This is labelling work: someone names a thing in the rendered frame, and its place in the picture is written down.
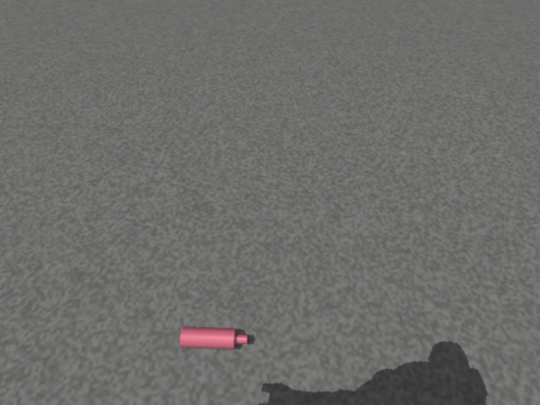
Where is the bottle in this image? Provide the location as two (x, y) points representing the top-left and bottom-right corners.
(180, 327), (248, 349)

